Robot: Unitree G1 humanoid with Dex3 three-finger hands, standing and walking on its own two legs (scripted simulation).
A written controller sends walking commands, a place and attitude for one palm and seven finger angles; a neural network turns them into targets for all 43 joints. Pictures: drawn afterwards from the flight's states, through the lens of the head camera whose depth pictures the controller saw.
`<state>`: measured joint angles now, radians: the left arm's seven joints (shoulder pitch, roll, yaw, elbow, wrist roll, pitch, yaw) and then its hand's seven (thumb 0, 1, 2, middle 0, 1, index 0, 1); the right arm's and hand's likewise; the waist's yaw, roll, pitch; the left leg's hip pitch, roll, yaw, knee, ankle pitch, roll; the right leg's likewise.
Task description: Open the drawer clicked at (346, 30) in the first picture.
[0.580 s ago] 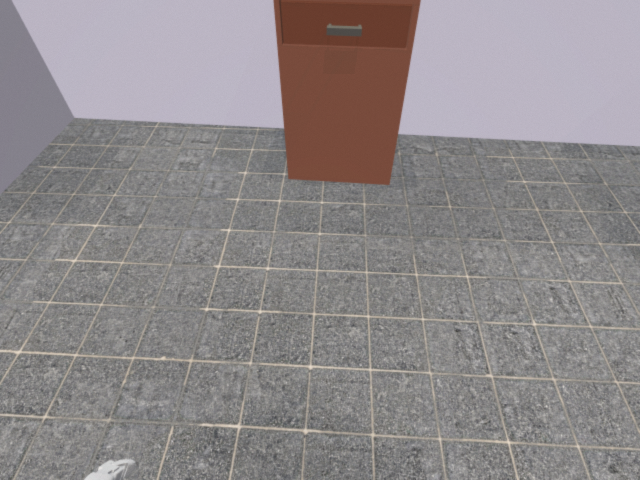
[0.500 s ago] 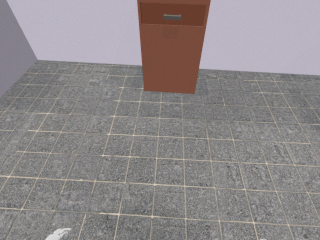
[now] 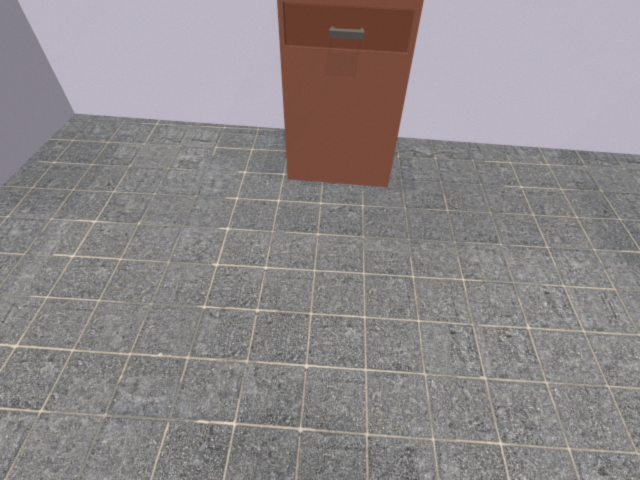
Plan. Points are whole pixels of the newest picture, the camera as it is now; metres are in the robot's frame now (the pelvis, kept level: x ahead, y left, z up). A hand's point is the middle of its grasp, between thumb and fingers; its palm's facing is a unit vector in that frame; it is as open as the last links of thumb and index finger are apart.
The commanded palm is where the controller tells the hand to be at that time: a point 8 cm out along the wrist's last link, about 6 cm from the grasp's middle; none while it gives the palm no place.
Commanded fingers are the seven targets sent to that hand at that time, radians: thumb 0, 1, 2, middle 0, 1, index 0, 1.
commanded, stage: stand and wait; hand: left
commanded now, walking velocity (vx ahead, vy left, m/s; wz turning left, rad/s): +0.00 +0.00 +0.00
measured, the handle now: (346, 31) +1.52 +0.00 -0.05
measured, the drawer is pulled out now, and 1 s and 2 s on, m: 0.00 0.00 0.00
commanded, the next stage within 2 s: look at it before walking up in 0.24 s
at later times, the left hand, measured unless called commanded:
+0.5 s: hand out of the picture +0.07 +0.25 -0.15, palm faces -0.04 -0.94 -0.33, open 7.4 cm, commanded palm none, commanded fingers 0.00 0.90 0.90 -0.20 -0.30 -0.20 -0.30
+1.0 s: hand out of the picture +0.04 +0.25 -0.16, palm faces -0.04 -0.94 -0.33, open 7.4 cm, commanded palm none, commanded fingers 0.00 0.90 0.90 -0.20 -0.30 -0.20 -0.30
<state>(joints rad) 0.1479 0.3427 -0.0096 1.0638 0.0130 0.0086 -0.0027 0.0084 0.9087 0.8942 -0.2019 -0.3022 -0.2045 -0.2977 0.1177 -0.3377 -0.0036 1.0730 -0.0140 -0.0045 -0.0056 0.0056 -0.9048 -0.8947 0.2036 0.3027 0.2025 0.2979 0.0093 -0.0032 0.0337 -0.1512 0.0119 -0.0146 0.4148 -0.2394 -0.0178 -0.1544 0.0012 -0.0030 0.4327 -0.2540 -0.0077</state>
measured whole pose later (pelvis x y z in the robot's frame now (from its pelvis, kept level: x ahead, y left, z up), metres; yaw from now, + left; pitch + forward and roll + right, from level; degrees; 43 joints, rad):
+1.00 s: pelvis -0.02 +0.00 +0.00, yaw +0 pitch -2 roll +0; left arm 0.16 0.34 -0.02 1.10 0.02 0.00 0.00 0.01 0.91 0.89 -0.20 -0.30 -0.20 -0.30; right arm 0.13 -0.33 0.00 1.12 -0.01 -0.01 0.00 0.00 -0.91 -0.89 0.20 0.30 0.20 0.30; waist 0.01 0.00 0.03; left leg -0.14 0.01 -0.01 0.36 -0.19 -0.01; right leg -0.15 0.00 0.00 0.38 -0.20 0.00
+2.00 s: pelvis +0.29 +0.01 +0.00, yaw -17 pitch +0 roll +1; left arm 0.15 0.20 0.07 0.98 0.04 0.01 -0.03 0.00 0.92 0.90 -0.19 -0.30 -0.19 -0.30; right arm 0.37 -0.17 -0.06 1.10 -0.03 -0.08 -0.01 -0.01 -0.93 -0.90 0.20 0.30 0.20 0.30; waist -0.02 -0.02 0.03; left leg -0.05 0.04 0.28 0.35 -0.29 0.02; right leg -0.56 -0.12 -0.08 0.81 -0.17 0.00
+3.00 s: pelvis +0.69 -0.16 -0.02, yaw -27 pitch +0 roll +1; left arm 0.12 0.18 0.05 1.02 0.04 -0.04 -0.01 0.01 0.92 0.90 -0.19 -0.30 -0.20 -0.30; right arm 0.44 -0.08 -0.04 1.16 -0.01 -0.04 -0.01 0.00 -0.91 -0.89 0.20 0.30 0.20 0.30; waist -0.05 0.01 0.09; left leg -0.05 0.14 0.27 0.64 -0.49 -0.05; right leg -0.44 -0.08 -0.16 0.60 -0.13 -0.04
